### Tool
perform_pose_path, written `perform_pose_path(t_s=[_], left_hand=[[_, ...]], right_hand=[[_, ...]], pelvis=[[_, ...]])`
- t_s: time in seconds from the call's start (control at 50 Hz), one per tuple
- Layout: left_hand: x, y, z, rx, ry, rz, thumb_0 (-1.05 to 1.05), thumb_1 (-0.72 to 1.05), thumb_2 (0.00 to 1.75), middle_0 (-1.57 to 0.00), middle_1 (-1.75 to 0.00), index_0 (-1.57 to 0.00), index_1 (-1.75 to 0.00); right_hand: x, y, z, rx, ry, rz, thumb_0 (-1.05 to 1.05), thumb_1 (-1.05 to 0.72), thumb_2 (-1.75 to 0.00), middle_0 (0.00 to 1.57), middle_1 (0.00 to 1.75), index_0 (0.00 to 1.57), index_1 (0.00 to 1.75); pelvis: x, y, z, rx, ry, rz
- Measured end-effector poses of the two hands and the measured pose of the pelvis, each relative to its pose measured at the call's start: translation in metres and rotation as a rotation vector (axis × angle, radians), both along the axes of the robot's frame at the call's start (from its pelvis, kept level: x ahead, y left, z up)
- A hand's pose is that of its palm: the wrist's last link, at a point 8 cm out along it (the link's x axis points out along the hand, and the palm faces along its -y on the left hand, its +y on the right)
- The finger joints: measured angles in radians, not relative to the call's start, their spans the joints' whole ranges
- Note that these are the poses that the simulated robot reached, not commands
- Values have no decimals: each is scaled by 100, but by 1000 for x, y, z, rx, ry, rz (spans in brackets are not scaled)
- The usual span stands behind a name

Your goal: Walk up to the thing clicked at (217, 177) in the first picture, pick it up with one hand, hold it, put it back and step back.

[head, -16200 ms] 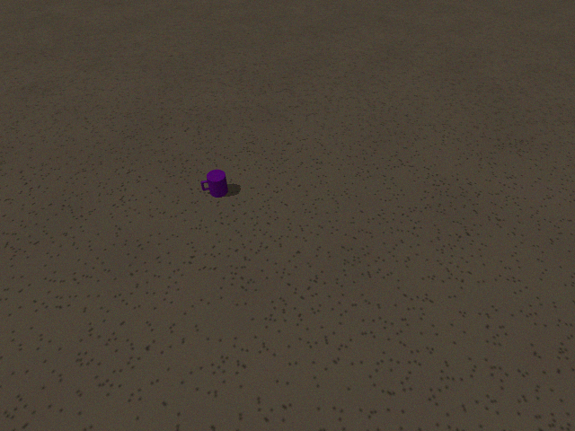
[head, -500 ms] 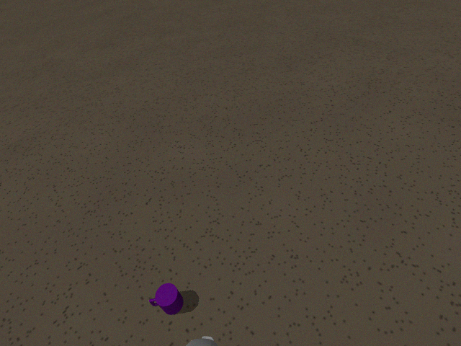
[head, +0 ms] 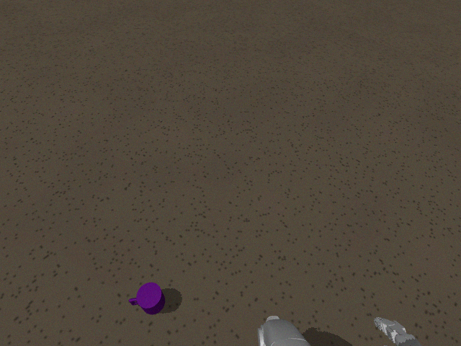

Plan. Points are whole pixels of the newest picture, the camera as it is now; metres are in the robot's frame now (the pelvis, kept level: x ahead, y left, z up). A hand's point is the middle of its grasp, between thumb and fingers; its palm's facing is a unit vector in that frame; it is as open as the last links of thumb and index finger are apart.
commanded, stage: walk up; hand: left
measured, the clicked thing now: (147, 299) +0.36 +0.30 -0.71
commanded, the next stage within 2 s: stand in 1.68 s
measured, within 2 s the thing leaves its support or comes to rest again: neither
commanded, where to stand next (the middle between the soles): +0.01 -0.01 m, yaw -2 degrees
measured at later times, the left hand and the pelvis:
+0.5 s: hand out of the picture +0.08 +0.24 -0.15, palm faces -0.07 -0.95 -0.32, open 7.4 cm; pelvis -0.04 -0.01 +0.00, yaw -2 degrees
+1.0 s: hand out of the picture +0.04 +0.27 -0.15, palm faces -0.03 -0.94 -0.34, open 7.4 cm; pelvis -0.02 +0.00 +0.00, yaw -1 degrees
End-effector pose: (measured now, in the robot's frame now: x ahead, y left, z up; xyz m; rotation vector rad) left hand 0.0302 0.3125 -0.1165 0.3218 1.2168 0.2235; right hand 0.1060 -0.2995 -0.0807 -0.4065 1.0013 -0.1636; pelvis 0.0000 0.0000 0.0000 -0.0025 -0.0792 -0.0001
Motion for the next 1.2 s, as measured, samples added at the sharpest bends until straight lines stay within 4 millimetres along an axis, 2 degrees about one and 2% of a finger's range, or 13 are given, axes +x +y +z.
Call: perform_pose_path(t_s=[0.14,0.24,0.38,0.5,0.6,0.68,0.74,0.82,0.9,1.02,1.2], left_hand=[[10,-9,1,59,32,-46,1,91,89,-20,-30,-20,-30],[20,-20,8,65,-4,-82,1,91,89,-20,-30,-20,-30],[38,-28,8,20,-94,-118,1,90,89,-20,-30,-20,-30],[41,-31,4,-50,-108,-110,1,90,89,-20,-30,-20,-30],[35,-29,1,-49,-86,-106,1,90,89,-20,-30,-20,-30],[26,-32,0,-23,-55,-106,1,91,89,-20,-30,-20,-30],[16,-33,2,-18,-46,-93,1,91,89,-20,-30,-20,-30],[5,-24,7,-14,-40,-65,1,90,89,-20,-30,-20,-30],[0,-9,1,-13,-16,-35,1,90,89,-20,-30,-20,-30],[9,-3,0,-19,16,-23,1,91,89,-20,-30,-20,-30],[33,-15,4,-19,9,-45,1,91,89,-20,-30,-20,-30]], right_hand=[[-12,-9,-45,70,46,-56,0,-90,-90,20,30,21,30],[-35,-11,-57,98,102,-92,0,-90,-90,20,30,20,30],[-82,-19,-47,50,175,-113,0,-90,-90,20,30,20,30],[-128,-25,-23,-12,198,-158,0,-90,-90,20,30,20,30],[-141,-39,-14,-36,206,-175,0,-90,-90,20,30,21,30],[-138,-51,-20,-28,203,-182,0,-90,-90,20,30,20,30],[-129,-52,-25,-21,206,-168,0,-90,-90,20,30,20,30],[-116,-44,-26,-11,210,-130,0,-90,-90,20,30,20,30],[-107,-27,-28,-7,201,-118,0,-90,-90,20,30,20,30],[-89,-5,-25,28,196,-120,0,-90,-90,20,30,20,30],[-39,0,-26,63,120,-111,0,-90,-90,20,30,21,30]], pelvis=[[-7,-10,-17,8,7,-44],[-18,-17,-16,21,7,-42],[-35,-12,-11,22,34,-36],[-37,-7,-1,26,18,-34],[-36,-17,0,19,15,-62],[-37,-25,-3,-16,1,-59],[-37,-25,-4,-15,7,-44],[-34,-17,-2,-16,14,-22],[-29,-5,-4,-4,12,-20],[-15,-2,3,0,28,-28],[-3,-3,5,2,26,-38]])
